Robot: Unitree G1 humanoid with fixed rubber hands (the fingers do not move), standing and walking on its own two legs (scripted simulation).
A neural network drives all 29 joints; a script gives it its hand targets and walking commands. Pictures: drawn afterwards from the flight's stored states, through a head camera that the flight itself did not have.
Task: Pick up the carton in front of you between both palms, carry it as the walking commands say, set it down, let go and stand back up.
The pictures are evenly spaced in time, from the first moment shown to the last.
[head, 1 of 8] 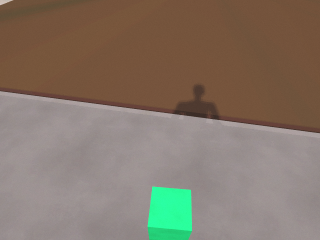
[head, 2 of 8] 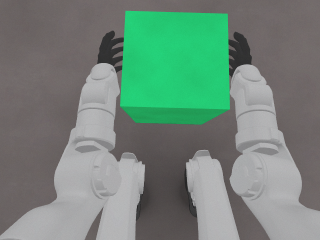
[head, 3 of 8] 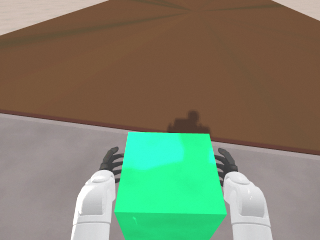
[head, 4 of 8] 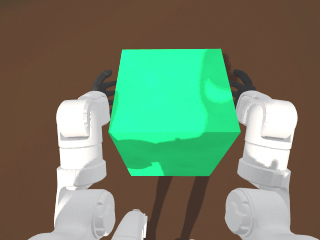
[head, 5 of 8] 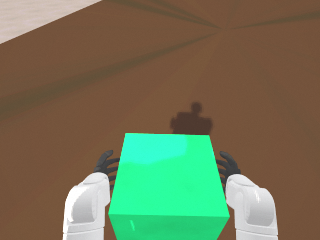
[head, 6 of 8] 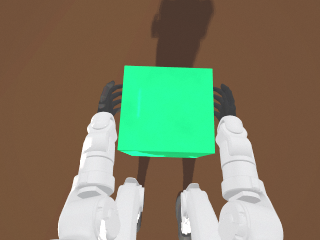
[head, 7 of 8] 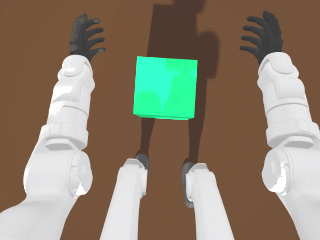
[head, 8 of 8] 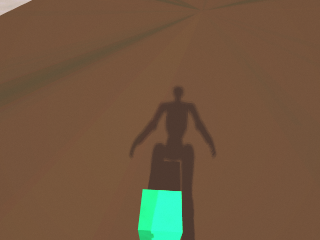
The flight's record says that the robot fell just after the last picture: no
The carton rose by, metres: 0.79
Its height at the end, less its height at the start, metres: +0.05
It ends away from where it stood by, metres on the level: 3.36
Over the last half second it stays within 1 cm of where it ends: yes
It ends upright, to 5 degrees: yes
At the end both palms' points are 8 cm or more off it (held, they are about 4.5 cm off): yes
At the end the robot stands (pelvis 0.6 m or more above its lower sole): yes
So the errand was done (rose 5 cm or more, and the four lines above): yes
